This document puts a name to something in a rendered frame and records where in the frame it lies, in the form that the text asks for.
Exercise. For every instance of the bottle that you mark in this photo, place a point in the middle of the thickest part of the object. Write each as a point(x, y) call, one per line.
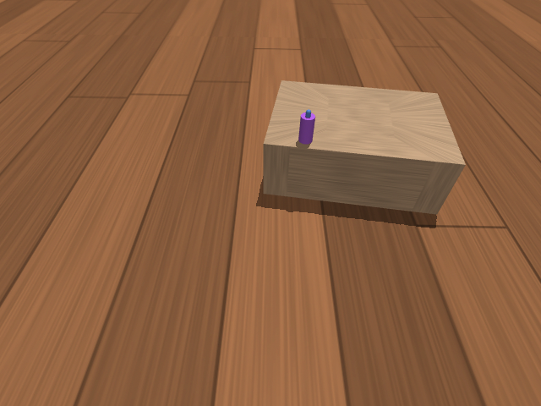
point(306, 129)

